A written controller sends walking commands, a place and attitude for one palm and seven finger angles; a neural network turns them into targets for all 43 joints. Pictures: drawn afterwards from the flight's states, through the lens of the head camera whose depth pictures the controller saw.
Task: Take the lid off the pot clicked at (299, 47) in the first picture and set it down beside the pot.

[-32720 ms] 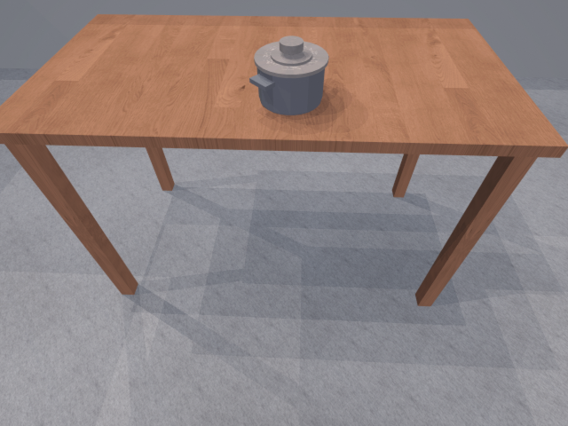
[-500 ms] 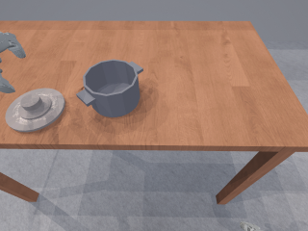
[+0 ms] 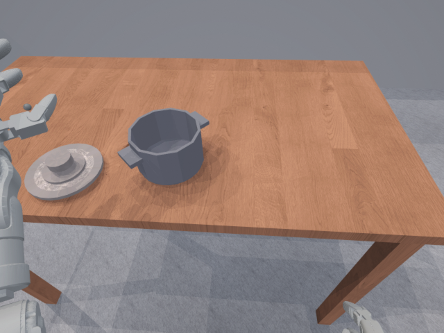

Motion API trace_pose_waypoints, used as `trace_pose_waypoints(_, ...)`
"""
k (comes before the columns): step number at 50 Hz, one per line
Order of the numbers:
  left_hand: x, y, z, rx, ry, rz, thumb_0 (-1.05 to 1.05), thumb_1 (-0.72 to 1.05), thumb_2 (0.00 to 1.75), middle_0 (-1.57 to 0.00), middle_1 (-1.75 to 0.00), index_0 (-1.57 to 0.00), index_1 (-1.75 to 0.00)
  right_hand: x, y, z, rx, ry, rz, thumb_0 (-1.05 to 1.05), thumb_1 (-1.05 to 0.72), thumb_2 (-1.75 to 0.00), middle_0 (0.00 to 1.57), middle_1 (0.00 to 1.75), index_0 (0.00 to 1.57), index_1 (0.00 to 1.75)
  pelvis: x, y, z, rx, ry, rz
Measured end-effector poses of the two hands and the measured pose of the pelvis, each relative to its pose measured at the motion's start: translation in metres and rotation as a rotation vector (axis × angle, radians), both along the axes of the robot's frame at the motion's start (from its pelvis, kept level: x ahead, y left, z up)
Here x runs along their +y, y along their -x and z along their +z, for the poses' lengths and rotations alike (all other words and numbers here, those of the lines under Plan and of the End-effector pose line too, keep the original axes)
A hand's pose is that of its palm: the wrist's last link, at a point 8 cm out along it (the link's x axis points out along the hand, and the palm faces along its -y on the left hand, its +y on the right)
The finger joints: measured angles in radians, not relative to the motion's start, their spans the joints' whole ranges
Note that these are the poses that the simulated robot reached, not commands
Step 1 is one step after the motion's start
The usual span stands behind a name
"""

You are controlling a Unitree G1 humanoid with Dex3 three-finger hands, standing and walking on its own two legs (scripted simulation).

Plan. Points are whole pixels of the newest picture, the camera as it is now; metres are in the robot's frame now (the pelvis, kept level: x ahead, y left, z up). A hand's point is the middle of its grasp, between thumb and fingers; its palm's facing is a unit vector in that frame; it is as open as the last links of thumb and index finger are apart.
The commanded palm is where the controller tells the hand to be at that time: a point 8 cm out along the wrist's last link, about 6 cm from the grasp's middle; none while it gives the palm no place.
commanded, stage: draw the hand back to the body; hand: left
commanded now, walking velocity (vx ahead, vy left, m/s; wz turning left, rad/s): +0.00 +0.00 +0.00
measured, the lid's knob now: (59, 160) +0.43 +0.39 +0.06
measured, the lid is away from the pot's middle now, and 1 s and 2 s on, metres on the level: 0.24 0.24 0.24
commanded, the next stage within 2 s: step back with the hand held close in 1.26 s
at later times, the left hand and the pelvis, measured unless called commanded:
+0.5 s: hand (11, 150) +0.27 +0.28 +0.25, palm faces +0.51 -0.83 -0.22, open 7.7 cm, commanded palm +0.21 +0.31 +0.25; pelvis -0.01 +0.00 +0.00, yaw +0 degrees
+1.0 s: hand out of the picture +0.18 +0.26 +0.24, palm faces +0.45 -0.84 -0.29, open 7.5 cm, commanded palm +0.12 +0.30 +0.24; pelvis -0.02 +0.02 +0.00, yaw +0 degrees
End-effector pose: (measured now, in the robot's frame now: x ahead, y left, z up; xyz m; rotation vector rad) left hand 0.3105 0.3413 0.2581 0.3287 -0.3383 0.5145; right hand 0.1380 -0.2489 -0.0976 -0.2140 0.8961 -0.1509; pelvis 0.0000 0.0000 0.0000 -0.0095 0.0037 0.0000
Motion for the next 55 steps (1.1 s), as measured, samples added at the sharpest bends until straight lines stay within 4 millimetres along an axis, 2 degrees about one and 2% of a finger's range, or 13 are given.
trace_pose_waypoints(10,-0.015,0.032,-0.001,-0.036,-0.029,-0.008,0.0,0.45,0.81,-0.29,-0.54,-0.28,-0.54,-0.002,-0.018,0.004,-0.057,-0.009,0.018,0.01,-0.91,-0.9,0.2,0.3,0.2,0.3,-0.006,-0.001,0.001,-0.019,-0.003,0.001)
trace_pose_waypoints(19,-0.023,0.064,-0.002,-0.074,-0.045,-0.024,0.01,0.66,0.86,-0.25,-0.42,-0.24,-0.42,0.012,-0.038,0.016,-0.143,-0.022,0.054,0.01,-0.91,-0.9,0.2,0.3,0.2,0.3,-0.006,0.005,0.001,-0.042,-0.002,0.0)
trace_pose_waypoints(27,-0.028,0.092,-0.004,-0.096,-0.062,-0.047,0.01,0.82,0.89,-0.22,-0.34,-0.22,-0.34,0.026,-0.042,0.022,-0.179,-0.025,0.085,0.01,-0.91,-0.9,0.2,0.3,0.2,0.3,-0.002,0.011,0.002,-0.062,0.0,0.003)
trace_pose_waypoints(44,-0.035,0.147,-0.008,-0.105,-0.125,-0.1,0.01,0.88,0.9,-0.21,-0.3,-0.2,-0.3,0.047,-0.031,0.026,-0.194,-0.019,0.11,0.01,-0.9,-0.9,0.2,0.3,0.2,0.3,0.011,0.02,0.002,-0.096,0.005,0.002)
trace_pose_waypoints(55,-0.043,0.186,-0.01,-0.09,-0.169,-0.127,0.01,0.89,0.9,-0.21,-0.3,-0.2,-0.3,0.059,-0.032,0.032,-0.229,-0.016,0.143,0.02,-0.9,-0.9,0.2,0.3,0.2,0.3,0.017,0.026,0.002,-0.112,0.009,0.008)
